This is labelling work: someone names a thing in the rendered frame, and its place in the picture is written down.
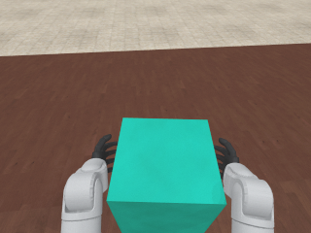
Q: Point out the robot right hand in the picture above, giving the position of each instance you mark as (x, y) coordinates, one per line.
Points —
(229, 155)

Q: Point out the carton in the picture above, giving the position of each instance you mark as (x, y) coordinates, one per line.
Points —
(166, 177)

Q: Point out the right robot forearm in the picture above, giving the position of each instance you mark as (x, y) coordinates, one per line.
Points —
(252, 202)

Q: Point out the robot left hand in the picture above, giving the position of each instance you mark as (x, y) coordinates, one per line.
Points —
(99, 150)

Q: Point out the left robot forearm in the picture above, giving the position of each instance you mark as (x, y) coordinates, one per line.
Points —
(82, 203)

